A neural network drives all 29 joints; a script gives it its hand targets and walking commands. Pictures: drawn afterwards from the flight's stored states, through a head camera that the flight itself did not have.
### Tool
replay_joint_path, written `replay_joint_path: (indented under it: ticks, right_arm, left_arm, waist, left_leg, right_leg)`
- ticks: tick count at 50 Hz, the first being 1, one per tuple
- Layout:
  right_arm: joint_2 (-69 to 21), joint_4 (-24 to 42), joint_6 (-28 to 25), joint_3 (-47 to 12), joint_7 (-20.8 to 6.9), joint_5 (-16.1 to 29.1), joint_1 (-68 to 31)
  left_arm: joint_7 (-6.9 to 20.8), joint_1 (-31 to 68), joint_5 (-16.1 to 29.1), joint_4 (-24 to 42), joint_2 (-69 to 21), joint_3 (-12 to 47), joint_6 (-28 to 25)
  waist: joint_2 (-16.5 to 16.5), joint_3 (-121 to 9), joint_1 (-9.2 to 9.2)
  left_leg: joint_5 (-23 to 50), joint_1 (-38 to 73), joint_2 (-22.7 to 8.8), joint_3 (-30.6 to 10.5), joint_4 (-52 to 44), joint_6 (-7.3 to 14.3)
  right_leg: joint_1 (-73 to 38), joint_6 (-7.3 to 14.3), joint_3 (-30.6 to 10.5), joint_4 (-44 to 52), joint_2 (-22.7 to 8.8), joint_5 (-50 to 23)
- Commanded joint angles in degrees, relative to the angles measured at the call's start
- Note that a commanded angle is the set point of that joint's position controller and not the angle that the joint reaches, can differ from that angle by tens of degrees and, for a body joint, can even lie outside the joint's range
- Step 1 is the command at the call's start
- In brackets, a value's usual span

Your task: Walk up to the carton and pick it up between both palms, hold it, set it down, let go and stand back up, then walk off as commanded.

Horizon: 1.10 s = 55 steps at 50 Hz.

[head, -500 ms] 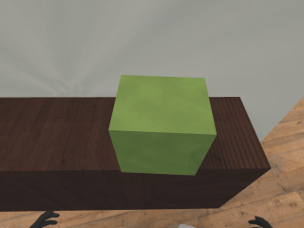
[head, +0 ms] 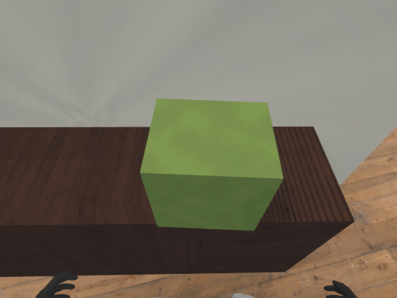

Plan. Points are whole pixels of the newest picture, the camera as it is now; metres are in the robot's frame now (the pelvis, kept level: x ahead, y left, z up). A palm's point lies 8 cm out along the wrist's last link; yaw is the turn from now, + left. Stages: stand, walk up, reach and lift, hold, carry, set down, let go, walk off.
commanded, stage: walk up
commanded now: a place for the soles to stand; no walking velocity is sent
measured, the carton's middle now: (208, 168) +0.40 +0.00 +0.00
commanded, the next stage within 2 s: reach and lift in 0.12 s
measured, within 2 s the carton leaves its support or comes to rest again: neither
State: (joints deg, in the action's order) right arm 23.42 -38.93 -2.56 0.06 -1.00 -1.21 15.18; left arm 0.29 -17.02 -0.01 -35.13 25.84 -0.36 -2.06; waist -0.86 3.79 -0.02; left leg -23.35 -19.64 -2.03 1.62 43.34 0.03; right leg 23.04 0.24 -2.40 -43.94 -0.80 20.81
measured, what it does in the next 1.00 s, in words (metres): stands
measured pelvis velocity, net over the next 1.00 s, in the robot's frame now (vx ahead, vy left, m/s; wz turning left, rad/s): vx -0.02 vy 0.00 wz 0.00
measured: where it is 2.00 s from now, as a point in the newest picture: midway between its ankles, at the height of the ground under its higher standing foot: outside the picture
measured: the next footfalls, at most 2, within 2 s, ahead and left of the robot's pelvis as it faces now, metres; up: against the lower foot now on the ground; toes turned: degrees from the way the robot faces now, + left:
none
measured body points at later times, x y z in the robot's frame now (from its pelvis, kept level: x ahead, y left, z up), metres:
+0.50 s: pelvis -0.01 -0.01 +0.01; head +0.01 -0.01 +0.46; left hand +0.17 +0.26 -0.07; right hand +0.12 -0.32 -0.07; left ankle -0.01 +0.13 -0.71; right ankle +0.03 -0.13 -0.71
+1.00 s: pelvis -0.02 +0.00 +0.02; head -0.02 +0.01 +0.47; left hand +0.18 +0.23 -0.05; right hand +0.15 -0.28 -0.03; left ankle -0.01 +0.13 -0.71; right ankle +0.03 -0.13 -0.71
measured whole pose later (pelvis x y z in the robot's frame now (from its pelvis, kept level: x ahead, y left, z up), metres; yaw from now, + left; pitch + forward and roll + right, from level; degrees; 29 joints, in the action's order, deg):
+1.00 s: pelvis -0.02 +0.00 +0.02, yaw +0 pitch -5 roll +0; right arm 18.1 -40.8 -17.3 4.2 -3.2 2.7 10.9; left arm -3.6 -8.6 0.0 -31.1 12.7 0.7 0.2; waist -0.5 4.9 0.0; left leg -16.4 -9.2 -2.5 1.4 30.9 -0.8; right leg 11.6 -1.1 -1.9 -29.7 -0.4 12.8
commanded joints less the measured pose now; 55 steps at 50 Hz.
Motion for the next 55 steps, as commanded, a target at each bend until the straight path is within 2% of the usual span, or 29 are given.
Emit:
replay_joint_path:
  ticks: [1, 3, 4, 5, 6, 7, 8, 9, 10, 11, 14, 16, 17, 20, 21, 24, 29, 32, 34, 36, 38, 41, 42, 43, 45, 46, 47, 50, 55]
  right_arm:
    - [10.98, 0.23, -1.25, 4.21, 1.36, 0.47, -0.17]
    - [14.19, -0.24, -1.99, 5.21, 1.34, 0.10, 2.43]
    - [16.74, -0.58, -2.13, 5.68, 1.28, -0.19, 1.34]
    - [17.13, 0.25, -1.89, 5.89, 1.16, -0.07, 0.70]
    - [17.23, -0.42, -1.69, 6.00, 0.98, 0.12, -0.20]
    - [7.73, -20.52, -14.13, 12.52, -2.02, -5.26, -15.03]
    - [10.57, -21.81, -15.53, 14.47, -2.69, -6.64, -10.94]
    - [11.38, -21.94, -16.40, 14.70, -2.84, -7.19, -11.36]
    - [10.11, -18.96, -17.79, 15.26, -2.87, -6.14, -11.49]
    - [9.13, -17.39, -18.68, 15.74, -2.06, -5.76, -11.76]
    - [7.90, -12.24, -20.00, 14.08, -1.75, -2.11, -7.96]
    - [8.84, -7.79, -20.89, 13.32, -1.44, -1.89, -6.45]
    - [8.03, -8.51, -21.45, 12.45, -1.28, -0.83, -6.32]
    - [5.25, -5.17, -21.32, 9.41, -0.75, 0.16, -5.91]
    - [4.73, -4.95, -20.92, 8.88, -0.68, 0.97, -4.49]
    - [1.98, -0.50, -20.13, 8.20, -0.64, 0.99, -6.56]
    - [0.02, 2.76, -17.66, 7.52, -0.57, 0.55, -6.84]
    - [-0.11, 6.33, -16.79, 7.79, -1.11, 0.83, -7.73]
    - [0.21, 7.70, -16.02, 8.75, -1.75, 1.03, -9.68]
    - [2.18, 9.04, -15.45, 10.53, -2.46, 1.56, -8.87]
    - [2.61, 9.41, -16.62, 10.02, -2.15, 2.73, -8.30]
    - [0.96, 10.79, -16.61, 9.66, -2.10, 3.47, -9.85]
    - [0.94, 9.19, -16.55, 9.46, -2.13, 4.41, -8.58]
    - [1.03, 8.86, -16.74, 9.41, -2.26, 5.18, -8.72]
    - [-0.72, 9.65, -17.03, 8.70, -2.22, 4.96, -8.96]
    - [-1.20, 9.17, -16.83, 7.76, -2.20, 5.51, -8.47]
    - [-3.41, 9.80, -17.02, 7.32, -1.87, 4.77, -8.52]
    - [-4.09, 13.10, -17.80, 6.83, -1.79, 6.16, -9.30]
    - [-5.91, 15.15, -19.50, 5.19, -0.86, 7.35, -7.47]
  left_arm:
    - [-0.95, -0.22, -0.75, -1.65, 14.11, -4.93, -2.48]
    - [-1.03, 1.96, -0.80, -0.26, 10.11, -4.00, -2.12]
    - [-0.89, 2.20, -0.87, -0.19, 7.89, -3.52, -1.83]
    - [-1.12, 2.19, -0.83, -0.38, 7.95, -3.78, -1.36]
    - [-1.17, 0.60, -0.89, -1.52, 9.10, -4.11, -1.37]
    - [-1.76, 20.71, -1.58, 4.23, -1.63, -2.78, 12.63]
    - [-2.21, 19.23, -3.58, 5.01, 0.03, -3.96, 15.61]
    - [-1.39, 16.71, -4.44, 4.22, -0.41, -4.27, 17.69]
    - [-1.52, 17.17, -3.44, 9.63, 0.61, -3.92, 18.30]
    - [-1.75, 17.12, -3.38, 12.49, 1.74, -4.19, 18.52]
    - [-2.71, 14.94, -3.07, 18.07, 1.51, -5.25, 17.28]
    - [-2.42, 13.19, -3.65, 17.22, 1.57, -7.37, 15.80]
    - [-2.59, 12.92, -4.43, 17.72, 1.97, -8.10, 15.53]
    - [-2.23, 11.79, -4.57, 15.72, 3.20, -11.17, 13.66]
    - [-2.19, 10.84, -4.47, 15.91, 2.96, -10.84, 13.21]
    - [-2.39, 13.11, -2.67, 16.93, 1.84, -10.41, 11.98]
    - [-1.90, 14.93, 0.46, 15.57, -0.46, -7.30, 10.83]
    - [-2.29, 16.46, 1.89, 18.40, -1.94, -5.35, 9.81]
    - [-2.94, 17.78, 3.16, 19.50, -3.92, -3.38, 8.74]
    - [-3.62, 16.79, 3.34, 19.19, -6.05, -1.65, 7.13]
    - [-3.67, 15.03, 2.10, 19.70, -6.79, -1.31, 4.46]
    - [-3.99, 16.65, 3.05, 19.67, -5.82, -1.69, 1.65]
    - [-4.43, 14.72, 2.51, 19.19, -6.75, -1.37, 1.32]
    - [-4.55, 14.17, 2.82, 18.97, -6.46, -1.65, 0.48]
    - [-4.48, 13.53, 3.23, 17.08, -6.30, -1.41, -0.77]
    - [-4.71, 14.28, 3.24, 17.20, -5.88, -1.76, -1.27]
    - [-4.42, 13.01, 4.24, 16.85, -5.74, -2.19, -1.74]
    - [-4.89, 13.43, 6.58, 17.64, -5.03, -1.97, -3.84]
    - [-3.98, 11.14, 9.17, 15.63, -5.19, -1.38, -8.93]
  waist:
    - [-4.11, -7.53, -0.59]
    - [1.78, -9.64, -1.79]
    - [7.87, -8.31, -1.23]
    - [8.53, -5.53, -0.86]
    - [7.56, -5.44, -0.47]
    - [11.04, 2.46, -2.18]
    - [10.85, 3.29, -4.50]
    - [8.38, 1.71, -3.21]
    - [4.03, -1.81, -2.42]
    - [0.23, -3.70, -2.79]
    - [-0.14, -11.38, -1.42]
    - [-4.26, -12.22, -1.39]
    - [-3.55, -13.30, -0.52]
    - [-7.55, -10.03, 1.34]
    - [-6.07, -9.57, 0.44]
    - [-6.93, -7.30, 1.68]
    - [-6.48, -3.55, -0.14]
    - [-4.38, -2.21, 0.70]
    - [-1.70, -2.86, -0.45]
    - [4.47, -4.20, -1.49]
    - [5.65, -5.55, -1.15]
    - [2.70, -6.08, -0.81]
    - [5.23, -5.26, -1.14]
    - [4.51, -4.55, -0.14]
    - [0.49, -4.13, 0.01]
    - [1.44, -4.48, 0.52]
    - [-1.82, -5.64, 1.01]
    - [-4.11, -5.19, 2.44]
    - [-5.51, -8.29, 1.52]
  left_leg:
    - [3.52, -1.57, -0.58, -1.64, -3.19, 3.37]
    - [11.74, 7.18, -5.08, -7.89, -8.75, 5.50]
    - [11.12, 8.25, -10.19, -15.46, -13.62, 8.39]
    - [14.32, 6.02, -14.50, -17.05, -14.59, 11.26]
    - [16.27, 5.00, -14.60, -17.35, -13.60, 12.37]
    - [2.09, -18.12, -5.25, -1.63, -11.25, -0.78]
    - [-2.85, -22.58, -5.95, -0.93, -12.73, -0.14]
    - [0.46, -21.12, -4.86, 0.32, -10.52, -0.04]
    - [2.47, -13.45, -3.63, 0.38, -8.97, -0.40]
    - [5.56, -5.51, -2.24, 0.64, -6.68, -0.50]
    - [14.73, 5.18, -0.90, 0.05, -8.00, -1.67]
    - [15.50, 8.14, 1.01, 1.69, -8.98, -0.48]
    - [17.29, 7.49, 1.18, 1.69, -8.51, -0.16]
    - [14.11, 5.82, 2.63, 2.34, -10.82, 1.65]
    - [13.66, 6.55, 2.95, 2.27, -11.83, 1.24]
    - [10.41, 5.81, 3.36, 2.68, -15.08, 1.90]
    - [4.87, 9.14, 3.00, 2.94, -19.28, 2.31]
    - [1.95, 9.75, 2.37, 2.86, -21.32, 2.30]
    - [-2.58, 6.35, 1.22, 1.86, -23.80, 2.12]
    - [-9.82, -5.49, -2.73, 0.50, -31.15, 3.41]
    - [-6.98, -12.45, -3.34, 1.00, -32.14, 3.76]
    - [-6.81, -9.01, -1.98, 1.22, -31.39, 3.33]
    - [-6.30, -10.04, -2.45, 0.97, -32.32, 2.90]
    - [-4.29, -9.68, -1.95, 1.50, -31.53, 2.61]
    - [-1.50, -4.75, -0.01, 2.51, -29.44, 2.06]
    - [-0.16, -2.48, 0.41, 2.68, -28.59, 1.85]
    - [2.89, 1.30, 1.90, 3.74, -26.13, 1.42]
    - [5.01, 8.98, 2.79, 3.31, -24.99, 0.82]
    - [11.77, 12.49, 3.59, 2.89, -23.53, 0.52]
  right_leg:
    - [-8.61, 12.70, -16.80, 8.84, -11.73, -24.45]
    - [0.68, 7.05, -7.68, 2.00, -5.29, -19.12]
    - [4.73, 4.42, -2.38, -2.66, -0.28, -11.67]
    - [3.94, 2.98, 2.62, -2.98, 0.73, -2.58]
    - [1.75, 3.11, 2.30, -1.46, 0.25, -0.27]
    - [-10.76, 4.13, 7.91, 0.99, 1.86, -1.71]
    - [-15.21, 3.01, 9.44, -2.93, 3.14, -8.47]
    - [-16.04, 2.81, 8.44, -1.76, 2.32, -10.00]
    - [-12.96, 2.88, 7.22, 1.00, 1.25, -8.45]
    - [-9.38, 2.60, 6.35, 3.59, 0.28, -9.18]
    - [-11.68, 1.62, 6.38, 8.25, 0.69, -18.18]
    - [-12.44, 0.77, 5.85, 10.83, 1.02, -21.65]
    - [-13.73, 0.80, 5.01, 11.00, 0.76, -24.80]
    - [-15.60, 0.16, 1.85, 14.05, -0.25, -25.15]
    - [-16.96, -0.13, 1.52, 14.65, -0.46, -24.57]
    - [-16.32, -0.32, 0.69, 17.36, -0.74, -17.67]
    - [-11.80, -0.06, 1.60, 21.03, -0.02, -5.18]
    - [-10.58, 2.01, 1.90, 22.02, 0.01, 0.93]
    - [-12.45, 2.08, 2.85, 20.56, 0.96, 0.99]
    - [-27.02, 0.41, 5.69, 15.16, 5.36, -8.05]
    - [-36.12, -0.15, 5.21, 13.25, 6.22, -14.86]
    - [-33.10, -0.35, 4.32, 15.14, 5.56, -9.36]
    - [-33.69, -0.09, 4.06, 14.88, 5.38, -10.52]
    - [-33.33, 0.05, 3.81, 15.20, 5.17, -10.97]
    - [-29.39, 0.15, 2.77, 18.18, 4.35, -7.54]
    - [-27.34, 0.51, 2.02, 19.27, 3.69, -6.59]
    - [-23.84, 0.56, 1.15, 21.31, 2.75, -5.01]
    - [-15.63, 0.74, 1.00, 24.01, 1.27, -3.06]
    - [-15.50, 0.14, 0.58, 25.16, 0.88, -9.81]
